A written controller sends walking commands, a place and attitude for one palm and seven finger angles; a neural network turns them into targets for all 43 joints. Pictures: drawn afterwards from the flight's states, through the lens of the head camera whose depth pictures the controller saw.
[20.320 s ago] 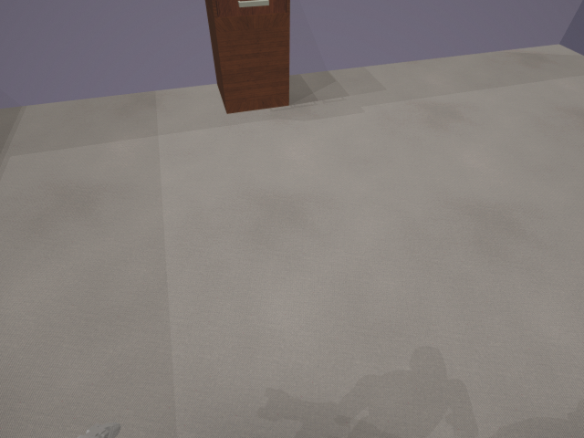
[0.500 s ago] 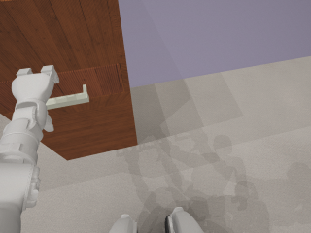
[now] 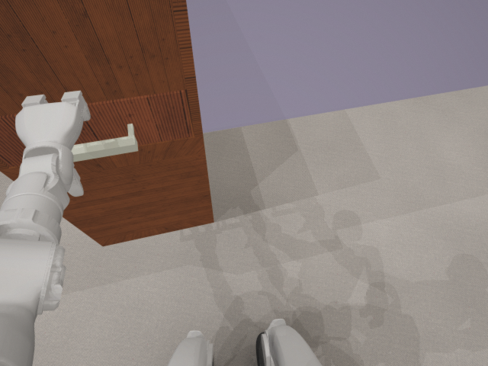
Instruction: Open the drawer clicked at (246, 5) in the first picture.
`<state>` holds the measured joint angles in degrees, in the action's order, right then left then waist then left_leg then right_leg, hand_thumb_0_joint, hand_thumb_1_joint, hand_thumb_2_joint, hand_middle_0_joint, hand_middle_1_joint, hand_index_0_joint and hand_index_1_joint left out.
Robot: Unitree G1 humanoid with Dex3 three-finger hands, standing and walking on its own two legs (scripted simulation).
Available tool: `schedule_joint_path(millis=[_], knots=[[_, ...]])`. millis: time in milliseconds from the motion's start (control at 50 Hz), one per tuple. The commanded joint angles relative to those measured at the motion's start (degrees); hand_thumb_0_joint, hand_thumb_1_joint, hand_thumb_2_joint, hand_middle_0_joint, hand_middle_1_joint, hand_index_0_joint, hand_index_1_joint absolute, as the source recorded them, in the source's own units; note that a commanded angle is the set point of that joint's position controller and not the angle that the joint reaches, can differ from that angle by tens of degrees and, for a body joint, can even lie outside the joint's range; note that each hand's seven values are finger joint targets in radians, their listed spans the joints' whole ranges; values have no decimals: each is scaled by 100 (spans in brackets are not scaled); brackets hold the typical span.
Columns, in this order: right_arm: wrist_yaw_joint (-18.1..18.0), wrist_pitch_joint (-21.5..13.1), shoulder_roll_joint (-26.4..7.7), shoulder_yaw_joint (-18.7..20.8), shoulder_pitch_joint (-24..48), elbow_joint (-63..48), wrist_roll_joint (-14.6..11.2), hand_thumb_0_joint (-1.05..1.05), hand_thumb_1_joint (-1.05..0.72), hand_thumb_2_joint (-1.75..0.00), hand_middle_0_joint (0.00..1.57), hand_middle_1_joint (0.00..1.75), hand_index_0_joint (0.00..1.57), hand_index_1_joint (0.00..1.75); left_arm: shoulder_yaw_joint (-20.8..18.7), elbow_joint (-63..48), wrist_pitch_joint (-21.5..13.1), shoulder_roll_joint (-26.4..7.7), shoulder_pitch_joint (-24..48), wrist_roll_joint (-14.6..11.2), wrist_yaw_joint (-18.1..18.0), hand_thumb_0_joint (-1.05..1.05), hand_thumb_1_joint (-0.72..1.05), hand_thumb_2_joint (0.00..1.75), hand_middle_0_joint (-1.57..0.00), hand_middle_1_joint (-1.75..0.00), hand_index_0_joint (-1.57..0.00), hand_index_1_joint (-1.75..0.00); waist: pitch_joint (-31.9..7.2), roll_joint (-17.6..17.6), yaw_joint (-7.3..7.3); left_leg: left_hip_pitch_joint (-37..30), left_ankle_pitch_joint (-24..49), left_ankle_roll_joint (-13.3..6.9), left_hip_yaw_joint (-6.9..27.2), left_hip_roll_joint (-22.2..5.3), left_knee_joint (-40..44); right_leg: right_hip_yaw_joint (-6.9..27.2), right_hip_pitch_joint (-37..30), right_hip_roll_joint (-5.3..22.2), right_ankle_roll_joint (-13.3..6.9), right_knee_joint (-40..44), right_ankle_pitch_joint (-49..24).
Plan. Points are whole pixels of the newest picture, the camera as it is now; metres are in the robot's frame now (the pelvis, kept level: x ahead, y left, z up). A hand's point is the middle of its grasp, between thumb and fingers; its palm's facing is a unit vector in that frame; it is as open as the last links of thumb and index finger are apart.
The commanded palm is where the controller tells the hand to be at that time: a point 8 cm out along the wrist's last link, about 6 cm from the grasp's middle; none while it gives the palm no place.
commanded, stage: move the hooked fingers above the handle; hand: left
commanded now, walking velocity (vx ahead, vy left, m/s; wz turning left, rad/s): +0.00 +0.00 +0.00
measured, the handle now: (92, 142) +0.54 +0.26 -0.04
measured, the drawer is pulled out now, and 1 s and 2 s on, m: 0.00 0.00 0.00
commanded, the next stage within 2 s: lower the fingers behind the handle in 0.28 s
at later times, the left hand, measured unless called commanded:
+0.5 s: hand (67, 145) +0.49 +0.28 +0.02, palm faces -0.06 +0.03 -1.00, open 13.6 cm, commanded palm +0.50 +0.26 +0.05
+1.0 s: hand (70, 147) +0.49 +0.27 +0.01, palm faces +0.00 +0.04 -1.00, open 13.7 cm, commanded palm +0.50 +0.26 +0.02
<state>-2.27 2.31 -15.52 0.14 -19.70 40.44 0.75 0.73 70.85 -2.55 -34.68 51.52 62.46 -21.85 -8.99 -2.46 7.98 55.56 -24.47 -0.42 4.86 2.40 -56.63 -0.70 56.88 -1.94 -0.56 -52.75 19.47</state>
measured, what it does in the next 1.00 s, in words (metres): stands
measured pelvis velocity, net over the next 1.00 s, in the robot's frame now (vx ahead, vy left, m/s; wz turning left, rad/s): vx -0.02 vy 0.00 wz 0.00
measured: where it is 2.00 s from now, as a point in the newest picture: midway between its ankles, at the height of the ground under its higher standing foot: outside the picture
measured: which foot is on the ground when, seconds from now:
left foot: down 0.00-1.00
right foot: down 0.00-1.00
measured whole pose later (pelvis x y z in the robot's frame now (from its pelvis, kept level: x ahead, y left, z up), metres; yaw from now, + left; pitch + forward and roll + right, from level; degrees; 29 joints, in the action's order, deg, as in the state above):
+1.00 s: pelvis -0.02 +0.00 -0.03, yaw +0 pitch +26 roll -2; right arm -1.5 1.6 -15.8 -0.5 -18.6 40.2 0.6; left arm 1.5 72.1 -1.2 -35.0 55.9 62.2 -24.4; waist -10.2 -2.4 7.7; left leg 63.6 -26.2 -0.4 4.8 2.7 -64.3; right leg -1.1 65.0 -1.9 -0.6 -60.3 21.1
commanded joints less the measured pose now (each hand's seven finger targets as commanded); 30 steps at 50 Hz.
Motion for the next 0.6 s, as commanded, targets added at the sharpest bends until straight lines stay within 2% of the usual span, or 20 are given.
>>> schedule_joint_path(millis=[0,20,40,60,100,120,160,200,220,280,300,320,380,400,440,480,520,560,580], knots=[[-64,-113,-985,369,-982,-183,36,0,-90,-90,20,30,20,30,-223,-1158,-100,-1422,2802,21,-107,0,-50,30,-30,-120,-30,-120,-2157,-381,369,-1132,462,-290,-277,-38,679,-55,-1175,-57,-104,699,-62],[-55,-123,-977,370,-970,-191,43,0,-90,-90,20,30,20,30,-185,-1173,-111,-1374,2807,22,-120,0,-50,30,-30,-120,-30,-120,-2195,-503,368,-1158,478,-292,-298,-34,660,-41,-1159,-58,-108,692,-68],[-46,-116,-985,365,-968,-188,43,0,-90,-90,20,30,20,30,-276,-1086,-89,-1453,2697,11,-139,0,-50,30,-30,-120,-30,-120,-2135,-370,338,-1071,420,-297,-298,-28,658,-43,-1198,-59,-104,706,-24],[-46,-123,-979,373,-979,-186,47,0,-90,-90,20,30,20,30,-234,-1165,-108,-1396,2812,13,-149,0,-50,30,-30,-120,-30,-120,-2195,-393,387,-1126,509,-293,-285,-36,647,-39,-1192,-61,-106,692,-100],[-38,-129,-986,384,-999,-169,56,0,-90,-90,20,30,20,30,-308,-1203,-108,-1482,2763,24,-177,0,-50,30,-30,-120,-30,-120,-2292,-410,330,-1152,546,-284,-278,-40,642,-48,-1218,-62,-104,671,-119],[-28,-133,-974,383,-999,-185,51,0,-90,-90,20,30,20,30,-195,-1243,-100,-1339,2788,8,-184,0,-50,30,-30,-120,-30,-120,-2315,-556,327,-1201,519,-270,-274,-24,660,-59,-1174,-67,-116,672,-84],[-14,-139,-969,393,-1015,-140,60,0,-90,-90,20,30,20,30,-208,-1208,-63,-1287,2795,-5,-212,0,-50,30,-30,-120,-30,-120,-2288,-450,362,-1264,615,-276,-256,-48,668,-77,-1177,-77,-113,693,-156],[-9,-137,-983,403,-1033,-129,61,0,-90,-90,20,30,20,30,-273,-1314,-58,-1389,2819,-25,-220,0,-50,30,-30,-120,-30,-120,-2402,-496,336,-1302,646,-280,-275,-46,665,-60,-1262,-75,-103,706,-193],[-1,-116,-1001,384,-1027,-109,60,0,-90,-90,20,30,20,30,-420,-1246,-24,-1584,2708,-29,-221,0,-50,30,-30,-120,-30,-120,-2399,-451,257,-1245,683,-279,-281,-36,691,-51,-1397,-71,-105,718,-225],[-3,-112,-968,400,-1032,-104,48,0,-90,-90,20,30,20,30,-200,-1233,4,-1283,2744,-14,-212,0,-50,30,-30,-120,-30,-120,-2257,-440,324,-1296,658,-271,-259,-43,738,-76,-1280,-82,-108,758,-186],[0,-122,-976,399,-1036,-88,54,0,-90,-90,20,30,20,30,-183,-1318,-8,-1271,2841,-12,-226,0,-50,30,-30,-120,-30,-120,-2265,-507,356,-1369,672,-270,-256,-55,746,-84,-1241,-78,-110,756,-204],[5,-112,-987,401,-1036,-77,55,0,-90,-90,20,30,20,30,-297,-1274,10,-1391,2712,-3,-228,0,-50,30,-30,-120,-30,-120,-2294,-465,284,-1371,712,-268,-258,-52,754,-85,-1310,-83,-114,757,-224],[-9,-109,-965,398,-1036,-71,52,0,-90,-90,20,30,20,30,-122,-1157,16,-1182,2766,12,-210,0,-50,30,-30,-120,-30,-120,-2060,-341,390,-1294,630,-275,-247,-54,770,-88,-1217,-84,-110,792,-174],[-2,-114,-972,384,-1016,-60,53,0,-90,-90,20,30,20,30,-157,-1082,16,-1208,2665,2,-202,0,-50,30,-30,-120,-30,-120,-2010,-386,348,-1190,562,-280,-280,-42,745,-80,-1209,-78,-111,775,-131],[-3,-111,-988,358,-1002,-50,53,0,-90,-90,20,30,20,30,-155,-893,46,-1226,2579,15,-195,0,-50,30,-30,-120,-30,-120,-1847,-278,376,-1021,485,-291,-273,-47,717,-78,-1135,-74,-113,745,-80],[9,-113,-984,384,-1038,-59,74,0,-90,-90,20,30,20,30,-147,-943,-8,-1162,2580,19,-197,0,-50,30,-30,-120,-30,-120,-2023,-319,373,-1095,642,-287,-280,-46,644,-83,-1124,-70,-117,685,-201],[10,-95,-987,375,-1014,-61,77,0,-90,-90,20,30,20,30,-214,-858,4,-1256,2480,33,-198,0,-50,30,-30,-120,-30,-120,-2009,-249,340,-932,643,-291,-307,-41,585,-61,-1177,-64,-110,640,-228],[39,-89,-965,387,-997,-78,82,0,-90,-90,20,30,20,30,-123,-784,13,-1036,2379,34,-200,0,-50,30,-30,-120,-30,-120,-1990,-268,336,-960,682,-272,-284,-40,558,-89,-1059,-66,-130,603,-238],[39,-102,-949,400,-1004,-75,80,0,-90,-90,20,30,20,30,24,-748,14,-842,2400,34,-206,0,-50,30,-30,-120,-30,-120,-1932,-224,420,-948,620,-280,-283,-53,524,-101,-948,-66,-116,586,-195]])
